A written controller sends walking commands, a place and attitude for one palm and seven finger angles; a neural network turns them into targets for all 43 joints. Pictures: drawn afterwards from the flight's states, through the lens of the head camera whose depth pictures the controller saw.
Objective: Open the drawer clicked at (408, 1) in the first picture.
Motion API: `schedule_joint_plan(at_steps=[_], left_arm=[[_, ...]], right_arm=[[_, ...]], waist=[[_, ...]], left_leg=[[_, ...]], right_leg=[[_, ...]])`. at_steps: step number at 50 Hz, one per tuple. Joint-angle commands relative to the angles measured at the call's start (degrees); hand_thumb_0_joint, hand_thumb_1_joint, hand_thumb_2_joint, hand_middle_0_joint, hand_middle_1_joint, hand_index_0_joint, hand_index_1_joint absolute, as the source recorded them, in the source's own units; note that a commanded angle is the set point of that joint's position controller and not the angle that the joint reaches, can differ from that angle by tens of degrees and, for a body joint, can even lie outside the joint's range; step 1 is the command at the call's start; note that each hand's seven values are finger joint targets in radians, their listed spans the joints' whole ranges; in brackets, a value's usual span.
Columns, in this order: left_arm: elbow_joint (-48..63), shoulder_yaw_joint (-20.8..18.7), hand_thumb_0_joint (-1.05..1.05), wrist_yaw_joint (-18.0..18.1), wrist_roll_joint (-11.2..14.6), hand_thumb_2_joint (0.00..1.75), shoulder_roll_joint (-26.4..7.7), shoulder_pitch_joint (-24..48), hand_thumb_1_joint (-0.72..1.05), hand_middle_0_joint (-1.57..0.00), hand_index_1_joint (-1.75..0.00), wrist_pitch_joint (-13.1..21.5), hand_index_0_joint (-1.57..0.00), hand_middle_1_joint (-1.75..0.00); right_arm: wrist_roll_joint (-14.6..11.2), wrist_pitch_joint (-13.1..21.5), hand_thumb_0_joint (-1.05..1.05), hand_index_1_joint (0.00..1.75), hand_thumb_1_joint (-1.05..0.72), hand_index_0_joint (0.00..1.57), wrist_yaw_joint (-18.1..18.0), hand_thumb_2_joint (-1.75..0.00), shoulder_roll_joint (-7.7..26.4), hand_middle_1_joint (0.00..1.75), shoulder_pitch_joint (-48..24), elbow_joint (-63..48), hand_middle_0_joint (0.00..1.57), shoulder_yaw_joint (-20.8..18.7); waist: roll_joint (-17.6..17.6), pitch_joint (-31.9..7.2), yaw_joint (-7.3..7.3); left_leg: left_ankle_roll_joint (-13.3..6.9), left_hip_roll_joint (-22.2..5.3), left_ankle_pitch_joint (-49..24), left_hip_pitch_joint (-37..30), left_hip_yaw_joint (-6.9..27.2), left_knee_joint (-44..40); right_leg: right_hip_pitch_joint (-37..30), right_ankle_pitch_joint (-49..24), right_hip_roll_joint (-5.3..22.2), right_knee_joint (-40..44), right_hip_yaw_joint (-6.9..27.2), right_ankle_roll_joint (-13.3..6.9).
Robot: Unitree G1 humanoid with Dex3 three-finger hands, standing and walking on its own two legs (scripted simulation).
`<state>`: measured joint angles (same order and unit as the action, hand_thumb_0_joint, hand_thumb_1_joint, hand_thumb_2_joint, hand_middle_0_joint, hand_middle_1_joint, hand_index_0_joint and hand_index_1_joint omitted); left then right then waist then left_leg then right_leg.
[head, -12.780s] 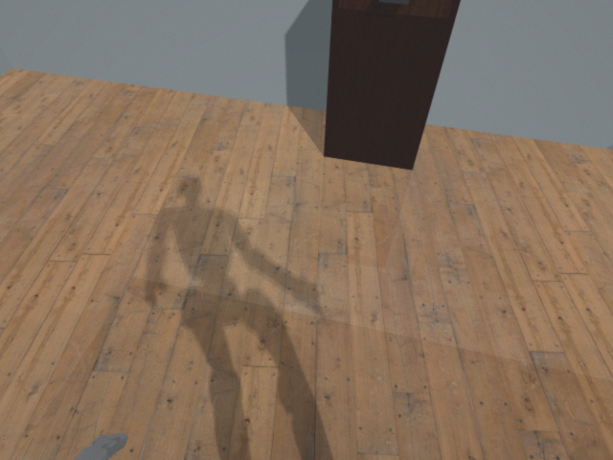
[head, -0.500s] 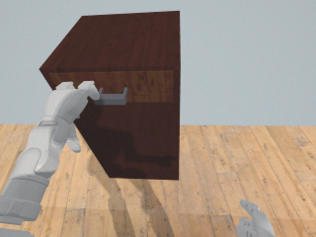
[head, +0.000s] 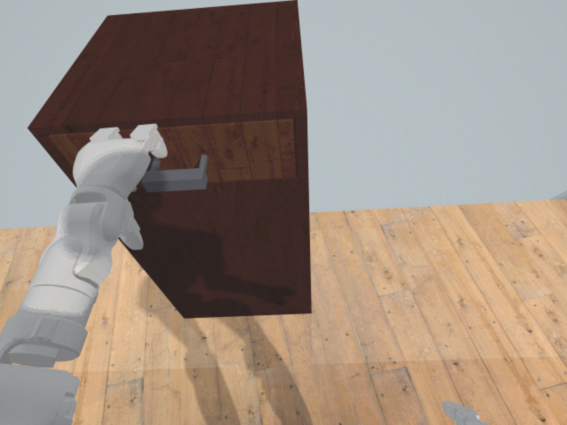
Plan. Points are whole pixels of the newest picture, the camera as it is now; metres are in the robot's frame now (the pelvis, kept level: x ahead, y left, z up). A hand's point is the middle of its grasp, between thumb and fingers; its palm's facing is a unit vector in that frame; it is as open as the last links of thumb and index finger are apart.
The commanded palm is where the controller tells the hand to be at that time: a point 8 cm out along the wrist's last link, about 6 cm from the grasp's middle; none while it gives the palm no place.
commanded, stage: move the hooked fingers above the handle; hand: left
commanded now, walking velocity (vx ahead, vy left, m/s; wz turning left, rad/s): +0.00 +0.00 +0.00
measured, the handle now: (177, 170) +0.52 +0.25 +0.03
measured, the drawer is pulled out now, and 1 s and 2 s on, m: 0.00 0.00 0.00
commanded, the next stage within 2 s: none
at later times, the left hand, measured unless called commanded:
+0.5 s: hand (144, 173) +0.45 +0.26 +0.10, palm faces -0.05 +0.01 -1.00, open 13.9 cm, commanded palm +0.44 +0.25 +0.16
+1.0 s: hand (156, 162) +0.48 +0.25 +0.10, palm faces -0.02 +0.01 -1.00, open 13.6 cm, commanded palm +0.46 +0.26 +0.15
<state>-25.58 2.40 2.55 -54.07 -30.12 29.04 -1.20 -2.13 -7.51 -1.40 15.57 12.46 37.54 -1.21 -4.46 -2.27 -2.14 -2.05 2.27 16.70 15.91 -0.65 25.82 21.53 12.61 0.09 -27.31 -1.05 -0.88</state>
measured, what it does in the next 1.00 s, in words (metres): stands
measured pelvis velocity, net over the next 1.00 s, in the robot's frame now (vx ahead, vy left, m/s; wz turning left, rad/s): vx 0.00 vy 0.00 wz -0.03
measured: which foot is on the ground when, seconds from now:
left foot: down 0.00-1.00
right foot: down 0.00-1.00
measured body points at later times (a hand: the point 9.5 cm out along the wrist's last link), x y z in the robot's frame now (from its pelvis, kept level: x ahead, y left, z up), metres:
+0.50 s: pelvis +0.01 +0.01 -0.01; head +0.07 -0.01 +0.44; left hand +0.45 +0.26 +0.15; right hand +0.11 -0.25 -0.14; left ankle -0.05 +0.10 -0.74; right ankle +0.01 -0.11 -0.74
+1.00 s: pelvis +0.00 +0.00 -0.01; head +0.07 -0.03 +0.44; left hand +0.47 +0.24 +0.15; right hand +0.04 -0.27 -0.15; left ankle -0.05 +0.10 -0.74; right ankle +0.01 -0.11 -0.74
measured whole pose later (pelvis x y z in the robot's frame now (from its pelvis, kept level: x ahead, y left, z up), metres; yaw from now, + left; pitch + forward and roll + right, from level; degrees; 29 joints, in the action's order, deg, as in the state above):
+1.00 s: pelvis +0.00 +0.00 -0.01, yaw -2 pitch +12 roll +0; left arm -55.0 -0.3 7.8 -59.7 -32.8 47.8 1.4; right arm -1.6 -7.8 -2.7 15.2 17.6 38.7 -1.8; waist -3.6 -4.5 3.5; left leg -1.9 1.2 18.5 24.7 -1.9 30.9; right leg 30.1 12.9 -1.1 -30.7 0.0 -1.1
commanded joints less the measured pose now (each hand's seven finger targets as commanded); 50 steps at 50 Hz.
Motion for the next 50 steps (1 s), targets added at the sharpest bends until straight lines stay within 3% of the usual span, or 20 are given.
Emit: schedule_joint_plan(at_steps=[1, 6, 8, 9, 11, 12, 14, 16, 21, 22, 24, 26, 31, 33, 36, 38, 39, 41, 47, 50], left_arm=[[8.95, -2.00, 0.00, 0.18, -0.55, 0.30, -11.07, 22.33, -0.50, -0.30, -1.20, -1.86, -0.30, -1.20], [11.68, 0.22, 0.00, -0.80, -0.36, 0.30, -10.22, 31.86, -0.50, -0.30, -1.20, 2.15, -0.30, -1.20], [10.18, -2.77, 0.00, 0.49, -1.14, 0.30, -13.03, 32.89, -0.50, -0.30, -1.20, 3.75, -0.30, -1.20], [9.75, -1.14, 0.00, 1.07, -1.09, 0.30, -11.03, 34.30, -0.50, -0.30, -1.20, 4.22, -0.30, -1.20], [5.70, -5.00, 0.00, 2.68, -1.45, 0.30, -14.60, 33.92, -0.50, -0.30, -1.20, 4.47, -0.30, -1.20], [3.31, -3.42, 0.00, 3.34, -1.57, 0.30, -12.57, 35.31, -0.50, -0.30, -1.20, 4.11, -0.30, -1.20], [-2.70, -4.49, 0.00, 4.62, -2.11, 0.30, -13.11, 34.90, -0.50, -0.30, -1.20, 2.92, -0.30, -1.20], [-6.48, -6.70, 0.00, 5.27, -2.91, 0.30, -16.06, 34.43, -0.50, -0.30, -1.20, 1.64, -0.30, -1.20], [-8.01, -1.33, 0.00, 3.26, -3.78, 0.30, -10.94, 35.61, -0.50, -0.30, -1.20, 0.54, -0.30, -1.20], [-6.19, -1.73, 0.00, 2.62, -3.54, 0.30, -11.97, 36.53, -0.50, -0.30, -1.20, 1.27, -0.30, -1.20], [-4.72, 2.19, 0.00, 1.10, -2.42, 0.30, -7.47, 37.81, -0.50, -0.30, -1.20, 2.30, -0.30, -1.20], [-6.08, 2.65, 0.00, 0.46, -1.97, 0.30, -7.09, 40.31, -0.50, -0.30, -1.20, 4.02, -0.30, -1.20], [-8.22, -6.25, 0.00, 4.43, -3.27, 0.30, -17.62, 46.67, -0.50, -0.30, -1.20, 8.06, -0.30, -1.20], [-10.48, -6.45, 0.00, 7.28, -4.22, 0.30, -17.48, 48.31, -0.50, -0.30, -1.20, 8.03, -0.30, -1.20], [-12.73, -12.41, 0.00, 10.42, -5.31, 0.30, -23.80, 45.00, -0.50, -0.30, -1.20, 6.42, -0.30, -1.20], [-15.08, -10.17, 0.00, 10.94, -5.70, 0.30, -21.40, 42.95, -0.50, -0.30, -1.20, 4.08, -0.30, -1.20], [-16.79, -9.64, 0.00, 10.61, -5.77, 0.30, -20.77, 41.80, -0.50, -0.30, -1.20, 3.03, -0.30, -1.20], [-18.19, -10.94, 0.00, 10.41, -5.68, 0.30, -23.62, 42.38, -0.50, -0.30, -1.20, 2.00, -0.30, -1.20], [-19.05, -9.29, 0.00, 7.84, -5.59, 0.30, -24.29, 43.28, -0.50, -0.30, -1.20, 1.86, -0.30, -1.20], [-21.85, -4.55, 0.00, 5.57, -5.39, 0.30, -19.05, 42.03, -0.50, -0.30, -1.20, 2.35, -0.30, -1.20]], right_arm=[[-0.47, 2.01, 0.00, 0.30, -0.90, 0.20, -0.40, -0.90, 7.19, 0.30, -3.19, -8.42, 0.20, -2.24], [-0.06, 2.35, 0.00, 0.30, -0.90, 0.20, -1.34, -0.90, 6.76, 0.30, -1.44, -7.88, 0.20, -2.62], [0.12, 2.52, 0.00, 0.30, -0.90, 0.20, -1.38, -0.90, 6.54, 0.30, -0.11, -6.91, 0.20, -2.81], [0.24, 2.59, 0.00, 0.30, -0.90, 0.20, -1.30, -0.90, 6.23, 0.30, 0.21, -6.64, 0.20, -2.78], [0.42, 2.49, 0.00, 0.30, -0.90, 0.20, -1.13, -0.90, 6.63, 0.30, 1.10, -5.74, 0.20, -2.72], [0.34, 2.47, 0.00, 0.30, -0.90, 0.20, -0.93, -0.90, 6.13, 0.30, 1.30, -5.44, 0.20, -2.50], [0.44, 2.28, 0.00, 0.30, -0.90, 0.20, -0.85, -0.90, 6.21, 0.30, 1.51, -4.63, 0.20, -2.29], [0.50, 1.99, 0.00, 0.30, -0.90, 0.20, -0.81, -0.90, 6.71, 0.30, 1.62, -4.76, 0.20, -2.19], [0.61, 1.38, 0.00, 0.30, -0.90, 0.20, -0.41, -0.90, 7.01, 0.30, 3.05, -5.65, 0.20, -3.00], [0.60, 1.30, 0.00, 0.30, -0.90, 0.20, -0.40, -0.90, 7.31, 0.30, 3.49, -5.67, 0.20, -3.19], [0.62, 1.06, 0.00, 0.30, -0.90, 0.20, -0.38, -0.90, 7.25, 0.30, 4.15, -5.87, 0.20, -3.56], [0.60, 1.07, 0.00, 0.30, -0.90, 0.20, -0.78, -0.90, 7.39, 0.30, 5.16, -5.20, 0.20, -3.81], [1.27, 1.18, 0.00, 0.30, -0.90, 0.20, -1.49, -0.90, 7.51, 0.30, 8.00, -3.21, 0.20, -3.81], [1.37, 1.62, 0.00, 0.30, -0.90, 0.20, -1.25, -0.90, 6.98, 0.30, 8.73, -2.52, 0.20, -3.76], [1.75, 1.79, 0.00, 0.30, -0.90, 0.20, -0.85, -0.90, 7.11, 0.30, 8.78, -2.76, 0.20, -3.77], [1.65, 1.74, 0.00, 0.30, -0.90, 0.20, -0.46, -0.90, 6.77, 0.30, 8.47, -3.10, 0.20, -3.68], [1.46, 1.65, 0.00, 0.30, -0.90, 0.20, -0.40, -0.90, 7.13, 0.30, 8.54, -3.02, 0.20, -3.76], [1.08, 1.30, 0.00, 0.30, -0.90, 0.20, -0.72, -0.90, 7.79, 0.30, 8.12, -3.26, 0.20, -3.50], [0.36, 1.29, 0.00, 0.30, -0.90, 0.20, -2.06, -0.90, 8.22, 0.30, 7.43, -4.30, 0.20, -3.33], [0.12, 1.75, 0.00, 0.30, -0.90, 0.20, -2.53, -0.90, 8.53, 0.30, 7.76, -4.46, 0.20, -3.35]], waist=[[5.93, -19.95, 0.88], [3.73, -21.48, 2.49], [1.49, -22.03, 1.82], [0.49, -22.52, 2.05], [0.61, -21.66, 1.31], [1.35, -20.42, 1.60], [2.76, -18.89, 1.30], [4.25, -20.43, 0.48], [4.02, -25.60, 2.14], [3.43, -26.59, 2.39], [3.53, -25.88, 3.82], [4.84, -23.05, 5.06], [3.32, -25.16, 4.14], [1.41, -25.31, 4.50], [-0.25, -29.95, 1.88], [-0.48, -29.79, 1.86], [1.85, -27.77, 2.50], [5.61, -26.61, 2.91], [5.72, -25.99, 3.78], [5.73, -21.43, 5.41]], left_leg=[[0.05, -0.50, -24.87, -2.15, 0.53, -0.86], [-0.03, -0.51, -25.66, -5.74, 1.65, 0.67], [0.76, -0.67, -29.30, -6.70, 2.51, 1.52], [1.05, -0.74, -30.64, -7.53, 2.41, 1.90], [1.82, -0.73, -31.72, -5.40, 2.48, 2.01], [1.83, -0.77, -30.85, -4.71, 2.31, 1.94], [1.78, -0.81, -28.48, -1.95, 1.55, 1.52], [1.57, -0.58, -28.21, 0.23, 1.08, 1.32], [0.99, -1.40, -33.74, -2.05, 0.78, 3.16], [0.91, -1.71, -34.96, -2.86, 1.08, 3.58], [0.63, -1.80, -34.77, -4.78, 1.53, 4.31], [0.32, -1.57, -32.05, -3.74, 1.79, 4.47], [0.26, -0.65, -28.75, 0.45, 1.78, 5.11], [0.48, -0.63, -28.29, 1.86, 1.60, 5.53], [0.92, -0.55, -32.23, 3.17, 0.87, 5.90], [0.85, -0.84, -32.11, 4.25, 0.04, 5.39], [0.65, -0.98, -30.55, 5.32, -0.32, 5.15], [0.09, -0.69, -25.91, 8.03, -0.72, 4.07], [-0.71, -0.68, -19.44, 8.23, -1.64, 2.53], [-0.88, -0.87, -15.34, 7.87, -1.75, 2.20]], right_leg=[[-15.12, -17.10, -0.61, -0.26, -0.22, -1.66], [-11.28, -15.52, -0.81, -0.59, -0.21, -1.74], [-9.88, -15.71, -1.15, -1.42, -0.37, -2.08], [-8.96, -16.01, -1.12, -1.62, -0.43, -2.04], [-9.23, -15.98, -1.35, -1.99, -0.83, -2.35], [-8.45, -15.86, -1.30, -2.18, -1.08, -2.30], [-8.48, -15.65, -1.29, -2.34, -1.24, -2.35], [-11.26, -16.95, -1.25, -2.63, -0.98, -2.38], [-11.35, -20.40, -0.99, -3.52, -0.47, -1.93], [-11.00, -20.91, -0.94, -3.74, -0.35, -1.76], [-8.33, -19.73, -1.13, -3.26, -0.29, -1.46], [-6.63, -17.92, -1.36, -2.70, -0.34, -1.56], [-7.87, -18.34, -1.43, -4.32, 0.14, -2.04], [-6.64, -18.25, -1.52, -5.26, 0.08, -2.05], [-11.01, -21.37, -1.62, -6.23, 0.31, -2.16], [-12.00, -22.87, -1.38, -6.29, 0.22, -1.89], [-11.59, -22.69, -1.45, -5.82, 0.04, -1.67], [-13.84, -21.63, -1.34, -4.88, 0.42, -1.38], [-14.90, -18.85, -0.76, -3.22, 1.39, -0.76], [-10.64, -14.60, -0.78, -1.94, 1.19, -0.65]])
